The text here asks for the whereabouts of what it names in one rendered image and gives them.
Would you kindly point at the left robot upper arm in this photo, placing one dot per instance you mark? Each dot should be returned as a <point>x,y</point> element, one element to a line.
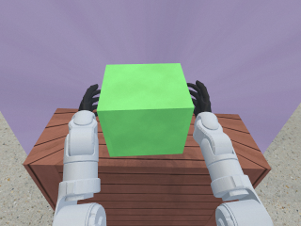
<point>84,214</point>

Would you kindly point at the carton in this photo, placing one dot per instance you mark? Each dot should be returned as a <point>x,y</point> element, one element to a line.
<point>144,109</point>

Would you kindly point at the right robot hand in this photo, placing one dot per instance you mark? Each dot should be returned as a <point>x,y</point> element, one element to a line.
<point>202,102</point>

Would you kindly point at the left robot hand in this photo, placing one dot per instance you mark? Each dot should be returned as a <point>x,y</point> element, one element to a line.
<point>88,100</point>

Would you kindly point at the right robot forearm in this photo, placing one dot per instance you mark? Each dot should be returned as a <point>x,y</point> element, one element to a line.
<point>228,180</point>

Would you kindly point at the left robot forearm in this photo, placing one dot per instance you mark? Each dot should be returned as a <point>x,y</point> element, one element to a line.
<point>81,156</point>

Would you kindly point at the right robot upper arm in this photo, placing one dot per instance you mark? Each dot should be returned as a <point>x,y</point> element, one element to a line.
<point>241,213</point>

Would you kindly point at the pedestal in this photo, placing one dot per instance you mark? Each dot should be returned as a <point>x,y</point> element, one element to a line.
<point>146,190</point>

